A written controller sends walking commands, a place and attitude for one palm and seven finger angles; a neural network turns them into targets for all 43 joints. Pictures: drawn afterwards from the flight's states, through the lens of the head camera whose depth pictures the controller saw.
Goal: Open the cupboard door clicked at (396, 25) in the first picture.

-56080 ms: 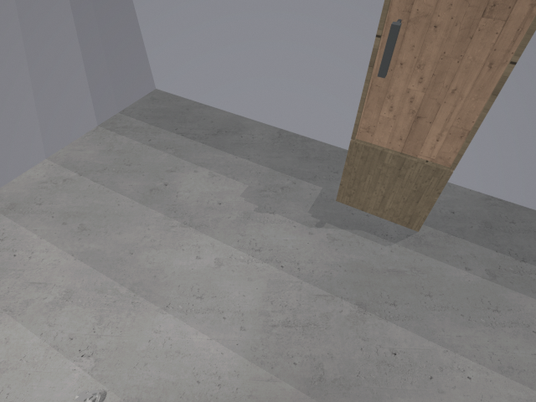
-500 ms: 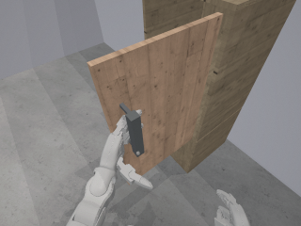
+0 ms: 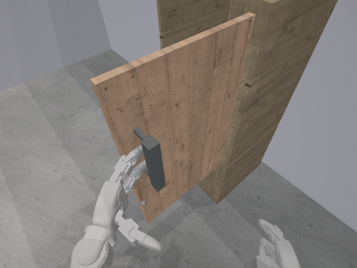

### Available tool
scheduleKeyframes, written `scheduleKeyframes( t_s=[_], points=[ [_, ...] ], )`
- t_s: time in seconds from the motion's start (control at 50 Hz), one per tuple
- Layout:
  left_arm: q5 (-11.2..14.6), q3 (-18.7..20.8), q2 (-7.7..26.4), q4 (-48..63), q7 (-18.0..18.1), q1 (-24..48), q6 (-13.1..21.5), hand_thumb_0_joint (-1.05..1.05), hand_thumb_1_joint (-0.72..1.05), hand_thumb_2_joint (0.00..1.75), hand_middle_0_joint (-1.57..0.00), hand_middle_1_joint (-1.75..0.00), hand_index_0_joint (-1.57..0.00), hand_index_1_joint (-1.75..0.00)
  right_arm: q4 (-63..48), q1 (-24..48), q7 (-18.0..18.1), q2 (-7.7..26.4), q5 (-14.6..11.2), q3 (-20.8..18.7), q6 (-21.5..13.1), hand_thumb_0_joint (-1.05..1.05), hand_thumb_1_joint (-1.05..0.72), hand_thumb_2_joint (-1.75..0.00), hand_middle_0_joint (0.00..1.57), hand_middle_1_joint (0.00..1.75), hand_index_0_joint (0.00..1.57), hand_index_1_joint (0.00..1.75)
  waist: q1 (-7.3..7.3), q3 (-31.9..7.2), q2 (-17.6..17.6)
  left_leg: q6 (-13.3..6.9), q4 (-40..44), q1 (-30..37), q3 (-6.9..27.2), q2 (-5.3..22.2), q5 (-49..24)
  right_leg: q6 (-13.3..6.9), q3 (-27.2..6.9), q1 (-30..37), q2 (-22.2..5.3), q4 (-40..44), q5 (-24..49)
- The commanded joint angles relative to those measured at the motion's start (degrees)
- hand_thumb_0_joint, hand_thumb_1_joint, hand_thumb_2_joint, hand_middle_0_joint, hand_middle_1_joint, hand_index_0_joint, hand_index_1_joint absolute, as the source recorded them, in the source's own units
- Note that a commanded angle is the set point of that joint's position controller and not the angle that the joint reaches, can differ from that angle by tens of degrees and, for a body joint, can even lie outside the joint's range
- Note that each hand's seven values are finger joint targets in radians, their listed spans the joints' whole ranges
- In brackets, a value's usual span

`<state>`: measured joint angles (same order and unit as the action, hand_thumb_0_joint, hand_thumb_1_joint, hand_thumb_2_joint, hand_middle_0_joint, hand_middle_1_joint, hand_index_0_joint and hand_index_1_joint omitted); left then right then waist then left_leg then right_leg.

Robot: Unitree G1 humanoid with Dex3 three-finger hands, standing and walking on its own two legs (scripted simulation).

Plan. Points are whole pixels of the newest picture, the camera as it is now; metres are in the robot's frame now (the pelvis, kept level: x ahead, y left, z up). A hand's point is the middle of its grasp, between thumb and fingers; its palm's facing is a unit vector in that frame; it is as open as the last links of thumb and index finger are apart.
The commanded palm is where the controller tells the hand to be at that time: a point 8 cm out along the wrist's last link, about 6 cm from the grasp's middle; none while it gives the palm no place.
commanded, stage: slide the hand sideways off the handle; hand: left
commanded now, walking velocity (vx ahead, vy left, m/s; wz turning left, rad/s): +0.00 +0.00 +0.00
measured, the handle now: (149, 160) +0.33 +0.08 +0.09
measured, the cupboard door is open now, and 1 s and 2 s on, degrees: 90 90 90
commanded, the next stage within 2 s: draw the hand back to the body in 0.54 s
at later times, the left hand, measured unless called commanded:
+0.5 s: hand (114, 227) +0.19 +0.13 +0.08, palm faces -0.13 -0.99 -0.05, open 16.3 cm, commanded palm +0.17 +0.19 +0.08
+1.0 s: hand (85, 225) +0.18 +0.17 +0.11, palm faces -0.11 -0.99 -0.07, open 16.3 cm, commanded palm +0.15 +0.23 +0.12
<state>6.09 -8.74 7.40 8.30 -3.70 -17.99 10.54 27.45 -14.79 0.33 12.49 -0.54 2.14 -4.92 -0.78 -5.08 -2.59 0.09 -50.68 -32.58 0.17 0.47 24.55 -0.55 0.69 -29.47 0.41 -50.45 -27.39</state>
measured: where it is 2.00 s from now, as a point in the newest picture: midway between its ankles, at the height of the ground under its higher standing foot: outside the picture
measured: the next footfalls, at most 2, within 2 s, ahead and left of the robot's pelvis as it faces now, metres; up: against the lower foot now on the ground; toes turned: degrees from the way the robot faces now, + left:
none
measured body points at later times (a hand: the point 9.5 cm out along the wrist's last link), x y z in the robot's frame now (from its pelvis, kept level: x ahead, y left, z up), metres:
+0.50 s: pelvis +0.00 -0.01 -0.01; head +0.01 -0.03 +0.44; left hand +0.19 +0.18 +0.08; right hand +0.18 -0.24 -0.08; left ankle +0.01 +0.12 -0.70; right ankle -0.02 -0.11 -0.70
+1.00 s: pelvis -0.01 +0.01 +0.00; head -0.01 -0.01 +0.45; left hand +0.18 +0.22 +0.11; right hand +0.18 -0.21 -0.06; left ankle +0.01 +0.12 -0.70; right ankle -0.02 -0.11 -0.70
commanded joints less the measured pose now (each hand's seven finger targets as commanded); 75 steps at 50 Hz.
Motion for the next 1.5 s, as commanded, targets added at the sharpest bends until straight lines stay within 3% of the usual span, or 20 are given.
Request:
scheduleKeyframes(
  t_s=[0.0, 0.04, 0.14, 0.22, 0.42, 0.46, 0.54, 0.62, 0.7, 0.88, 1.02, 1.12, 1.14, 1.16, 1.18, 1.2, 1.22, 1.36, 1.42, 1.48],
  points=[
    [1.52, 4.16, 2.69, 16.16, -1.83, 2.23, 4.95, 0.00, -0.50, 0.30, -0.15, -0.30, -0.15, -0.30, -9.56, 4.50, 0.90, 5.69, 0.06, -2.40, -3.97, 0.00, -0.90, -0.90, 0.20, 0.30, 0.20, 0.30, 0.07, -8.97, 4.21, -1.23, 5.49, 6.86, 0.63, -1.04, -13.90, -0.33, 1.68, 0.74, 1.13, 7.04, 20.21],
    [2.37, 6.75, 4.72, 16.14, -2.97, 0.72, 5.36, 0.00, -0.50, 0.30, -0.15, -0.30, -0.15, -0.30, -9.40, 4.08, 1.23, 5.88, 0.05, -2.60, -4.25, 0.00, -0.90, -0.90, 0.20, 0.30, 0.20, 0.30, 0.03, -9.25, 4.64, -1.15, 4.61, 6.04, 0.66, -1.14, -13.74, -0.15, 1.32, 0.57, 0.99, 6.66, 20.85],
    [4.17, 7.14, 5.13, 18.15, -5.98, -0.21, 5.92, 0.00, -0.50, 0.30, -0.15, -0.30, -0.15, -0.30, -9.89, 4.00, 1.76, 6.16, -0.25, -2.59, -5.18, 0.00, -0.90, -0.90, 0.20, 0.30, 0.20, 0.30, -0.38, -9.33, 2.72, -1.21, 3.10, 5.15, 0.77, -1.48, -13.48, -0.02, 0.88, -0.29, 0.83, 6.17, 20.67],
    [5.81, 11.22, 8.14, 18.20, -7.74, -4.06, 6.02, 0.00, -0.50, 0.30, -0.15, -0.30, -0.15, -0.30, -10.24, 3.86, 2.21, 6.42, -0.40, -2.73, -5.55, 0.00, -0.90, -0.90, 0.20, 0.30, 0.20, 0.30, 0.45, -10.59, 3.82, -1.14, 2.05, 3.58, 0.71, -1.65, -13.82, 0.31, -0.18, 1.39, 0.43, 6.00, 22.37],
    [9.00, 14.75, 10.13, 18.41, -11.62, -8.55, 6.82, 0.00, -0.50, 0.30, -0.15, -0.30, -0.15, -0.30, -10.70, 4.44, 2.98, 6.60, -0.93, -2.95, -6.18, 0.00, -0.90, -0.90, 0.20, 0.30, 0.20, 0.30, 0.45, -8.04, 4.39, -0.99, 0.32, 0.28, 0.90, -1.75, -10.93, 1.12, -2.21, 0.28, -0.17, 6.98, 19.71],
    [9.93, 17.62, 11.90, 18.10, -12.23, -10.01, 7.16, 0.00, -0.50, 0.30, -0.15, -0.30, -0.15, -0.30, -10.33, 4.45, 3.26, 6.54, -1.04, -3.15, -6.19, 0.00, -0.90, -0.90, 0.20, 0.30, 0.20, 0.30, 1.11, -8.73, 4.16, -0.84, 0.12, -0.01, 1.01, -1.64, -10.97, 1.06, -2.39, 0.78, -0.22, 6.85, 19.51],
    [10.63, 15.32, 10.59, 18.15, -13.30, -7.03, 7.51, 0.00, -0.50, 0.30, -0.15, -0.30, -0.15, -0.30, -10.24, 4.68, 3.58, 6.84, -1.24, -2.95, -6.90, 0.00, -0.90, -0.90, 0.20, 0.30, 0.20, 0.30, -0.16, -6.44, 3.60, -0.98, -0.10, -0.22, 1.29, -1.47, -8.82, 0.91, -1.95, -2.35, 0.24, 7.32, 14.21],
    [10.10, 13.45, 10.27, 18.73, -13.02, -4.46, 7.55, 0.00, -0.50, 0.30, -0.15, -0.30, -0.15, -0.30, -10.19, 4.79, 3.95, 7.18, -1.29, -2.91, -7.99, 0.00, -0.90, -0.90, 0.20, 0.30, 0.20, 0.30, -0.32, -6.46, 1.88, -1.12, 0.21, 0.34, 1.72, -1.23, -6.67, 0.25, -1.33, -4.55, 0.66, 7.36, 8.14],
    [9.71, 18.02, 14.11, 21.07, -11.18, -6.06, 5.63, 0.00, -0.50, 0.30, -0.15, -0.30, -0.15, -0.30, -10.15, 5.16, 4.25, 6.84, -1.36, -2.82, -7.84, 0.00, -0.90, -0.90, 0.20, 0.30, 0.20, 0.30, 1.64, -8.63, 0.86, -1.21, 2.29, 1.81, 1.84, -1.02, -7.41, -0.25, -0.27, -1.83, 1.09, 7.41, 8.16],
    [11.08, 17.89, 12.78, 22.60, -12.12, -6.48, 0.59, 0.00, -0.50, 0.30, -0.15, -0.30, -0.15, -0.30, -9.99, 6.02, 4.63, 6.93, -2.10, -1.73, -8.56, 0.00, -0.90, -0.90, 0.20, 0.30, 0.20, 0.30, 1.35, -5.02, -0.16, -1.14, 6.60, 5.56, 2.47, -0.74, -7.41, 0.03, 2.22, -0.71, 1.61, 9.38, 9.91],
    [12.06, 22.11, 15.47, 24.11, -13.07, -7.08, -1.40, 0.00, -0.50, 0.30, -0.15, -0.30, -0.15, -0.30, -8.95, 6.52, 4.85, 7.11, -2.12, -1.57, -9.85, 0.00, -0.90, -0.90, 0.20, 0.30, 0.20, 0.30, 2.15, -4.79, 0.69, -1.15, 8.60, 8.24, 2.83, -0.51, -9.21, -0.03, 2.99, 1.72, 1.81, 10.79, 11.91],
    [12.86, 22.89, 15.71, 25.21, -14.25, -5.63, -2.92, 0.00, -0.32, 0.37, -0.16, -0.30, -0.16, -0.30, -8.14, 7.13, 4.96, 7.40, -2.41, -1.18, -10.51, 0.00, -0.90, -0.90, 0.20, 0.30, 0.20, 0.30, 2.13, -3.68, -1.17, -1.02, 10.36, 10.48, 3.11, -0.39, -10.22, -0.08, 3.64, 3.04, 1.88, 11.93, 13.27],
    [3.51, 23.11, 21.02, 34.00, -4.10, -2.27, -2.18, 0.00, -0.29, 0.39, -0.16, -0.30, -0.16, -0.30, -8.49, 7.31, 6.34, 6.42, -0.92, -1.31, -9.80, 0.00, -0.90, -0.90, 0.20, 0.30, 0.20, 0.30, 4.65, -3.03, -1.44, -0.88, 13.28, 10.72, 2.10, 0.06, -7.93, -0.72, 0.16, 4.19, 1.04, 16.42, 11.48],
    [2.51, 21.42, 16.13, 29.79, 0.41, -8.51, -3.70, 0.00, -0.26, 0.40, -0.16, -0.30, -0.16, -0.30, -7.66, 6.40, 6.82, 5.37, -0.47, -1.12, -9.54, 0.00, -0.90, -0.90, 0.20, 0.30, 0.20, 0.30, 3.22, 0.64, -0.53, -0.60, 14.27, 11.22, 1.72, 0.27, -5.43, -0.72, 0.24, 2.99, 0.63, 18.54, 8.74],
    [0.85, 19.56, 14.08, 28.83, 3.19, -10.50, -4.49, 0.00, -0.22, 0.42, -0.16, -0.30, -0.16, -0.30, -6.72, 5.83, 6.81, 5.30, -0.44, -0.98, -8.77, 0.00, -0.90, -0.90, 0.20, 0.30, 0.20, 0.30, 2.95, 1.62, -0.52, -0.72, 14.70, 12.08, 1.45, 0.36, -5.35, -0.63, 0.46, 3.76, 0.44, 19.49, 8.31],
    [-0.30, 20.24, 15.04, 28.36, 5.25, -10.81, -4.90, 0.00, -0.18, 0.43, -0.16, -0.30, -0.16, -0.30, -6.13, 6.36, 6.79, 5.61, -0.32, -1.17, -8.27, 0.00, -0.90, -0.90, 0.20, 0.30, 0.20, 0.30, 3.09, 1.73, 2.21, -0.87, 15.40, 12.62, 1.51, 0.52, -5.61, -0.62, 0.59, 5.09, 0.53, 20.92, 7.83],
    [-1.31, 20.18, 15.55, 29.23, 6.73, -10.03, -4.87, 0.00, -0.15, 0.45, -0.16, -0.30, -0.16, -0.30, -6.04, 7.04, 6.91, 5.71, -0.14, -1.18, -7.90, 0.00, -0.90, -0.90, 0.20, 0.30, 0.20, 0.30, 2.83, 1.89, 1.55, -1.00, 16.02, 13.78, 0.83, 0.56, -6.01, -0.51, 0.22, 5.80, 0.16, 21.69, 8.13],
    [-4.44, 22.52, 17.34, 29.74, 11.16, -7.92, -3.84, 0.00, 0.09, 0.55, -0.17, -0.30, -0.17, -0.30, -3.24, 8.44, 6.89, 5.82, 0.72, -1.34, -7.08, 0.00, -0.90, -0.90, 0.20, 0.30, 0.20, 0.30, 3.16, 0.10, -3.09, -0.96, 21.90, 21.81, 0.14, 0.75, -14.31, -0.54, 0.79, 13.57, -0.25, 24.61, 15.46],
    [-4.50, 24.27, 18.27, 28.63, 11.71, -9.66, -3.89, 0.00, 0.20, 0.60, -0.18, -0.30, -0.18, -0.30, -2.28, 9.14, 6.65, 5.97, 0.93, -1.53, -7.13, 0.00, -0.90, -0.90, 0.20, 0.30, 0.20, 0.30, 3.61, -0.01, 0.00, -1.00, 23.75, 23.54, 0.02, 1.09, -18.69, -0.43, 1.06, 16.79, -0.20, 25.67, 19.22],
    [-4.49, 25.62, 18.85, 29.13, 11.83, -9.54, -3.74, 0.00, 0.31, 0.64, -0.18, -0.30, -0.18, -0.30, -1.66, 9.36, 6.06, 6.09, 0.91, -1.76, -6.82, 0.00, -0.90, -0.90, 0.20, 0.30, 0.20, 0.30, 3.89, 0.14, -1.44, -0.59, 25.22, 25.07, -0.17, 1.37, -23.24, -0.34, 1.13, 18.90, -0.16, 26.47, 22.00]
  ],
)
